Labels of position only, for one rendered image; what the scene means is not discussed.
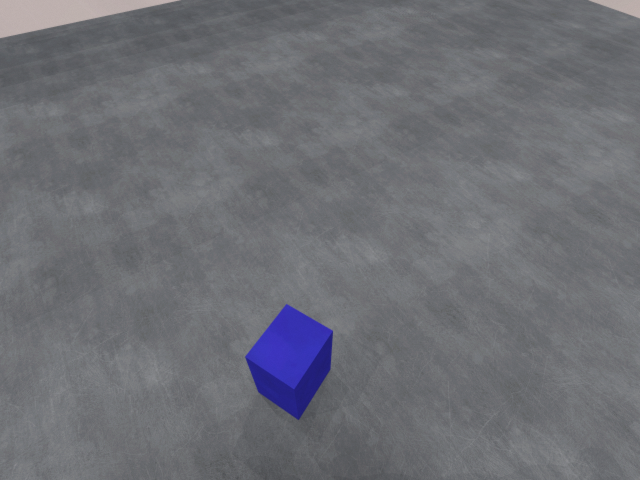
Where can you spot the carton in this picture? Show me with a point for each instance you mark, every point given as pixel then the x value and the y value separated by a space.
pixel 291 359

